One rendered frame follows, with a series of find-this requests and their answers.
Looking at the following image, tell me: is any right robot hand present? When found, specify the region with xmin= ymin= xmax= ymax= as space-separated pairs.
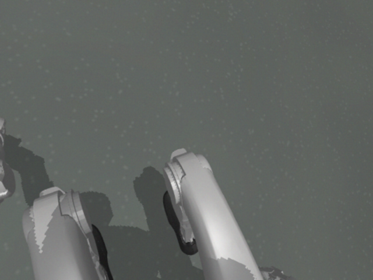
xmin=258 ymin=266 xmax=296 ymax=280

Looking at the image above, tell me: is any right robot foot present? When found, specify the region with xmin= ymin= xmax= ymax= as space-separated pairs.
xmin=163 ymin=191 xmax=198 ymax=256

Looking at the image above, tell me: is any left robot foot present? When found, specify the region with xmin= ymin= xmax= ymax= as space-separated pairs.
xmin=92 ymin=224 xmax=113 ymax=280

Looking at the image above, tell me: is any left robot arm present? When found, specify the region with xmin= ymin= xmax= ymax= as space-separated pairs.
xmin=0 ymin=117 xmax=16 ymax=204

